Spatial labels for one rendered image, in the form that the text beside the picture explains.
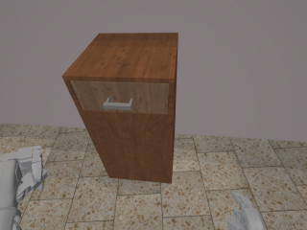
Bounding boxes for robot left forearm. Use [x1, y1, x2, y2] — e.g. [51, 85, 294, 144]
[0, 207, 22, 230]

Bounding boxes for drawer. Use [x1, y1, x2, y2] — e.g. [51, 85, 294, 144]
[70, 80, 169, 114]

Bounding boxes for left robot hand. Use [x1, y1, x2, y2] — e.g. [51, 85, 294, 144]
[0, 145, 47, 209]

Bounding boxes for handle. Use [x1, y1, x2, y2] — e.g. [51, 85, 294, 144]
[103, 97, 133, 110]

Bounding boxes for right robot hand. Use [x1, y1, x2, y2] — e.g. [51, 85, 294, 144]
[227, 191, 265, 230]

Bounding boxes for cabinet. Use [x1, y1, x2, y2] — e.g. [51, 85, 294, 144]
[62, 33, 178, 184]

